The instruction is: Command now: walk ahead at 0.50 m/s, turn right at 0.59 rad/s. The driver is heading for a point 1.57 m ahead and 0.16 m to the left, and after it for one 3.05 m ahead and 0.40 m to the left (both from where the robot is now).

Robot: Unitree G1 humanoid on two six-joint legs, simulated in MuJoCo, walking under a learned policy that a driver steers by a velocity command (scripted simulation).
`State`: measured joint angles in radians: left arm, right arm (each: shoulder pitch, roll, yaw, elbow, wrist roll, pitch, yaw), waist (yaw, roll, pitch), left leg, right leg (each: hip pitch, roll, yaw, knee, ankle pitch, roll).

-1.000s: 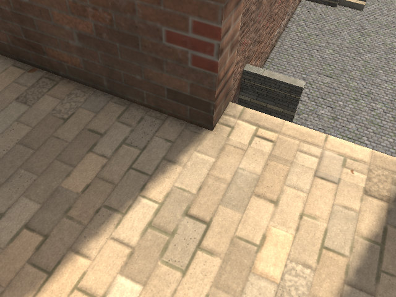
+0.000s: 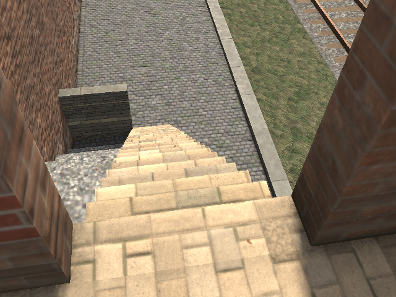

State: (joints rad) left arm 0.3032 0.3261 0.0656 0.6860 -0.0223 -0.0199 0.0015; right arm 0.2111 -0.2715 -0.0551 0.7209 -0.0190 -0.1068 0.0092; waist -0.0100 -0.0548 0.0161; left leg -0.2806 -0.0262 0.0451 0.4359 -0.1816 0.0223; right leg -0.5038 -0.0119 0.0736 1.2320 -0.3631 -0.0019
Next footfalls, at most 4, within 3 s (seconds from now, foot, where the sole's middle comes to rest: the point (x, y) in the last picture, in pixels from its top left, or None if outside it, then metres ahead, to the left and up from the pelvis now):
0.34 right None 0.30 -0.17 -0.77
0.84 left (179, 258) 0.62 0.07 -0.77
1.26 right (224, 231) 0.73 -0.10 -0.78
1.54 left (155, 240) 0.69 0.15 -0.77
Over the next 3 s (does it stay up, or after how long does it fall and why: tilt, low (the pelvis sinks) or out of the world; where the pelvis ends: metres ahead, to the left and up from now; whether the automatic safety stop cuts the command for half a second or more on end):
stays up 0.85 0.09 -0.17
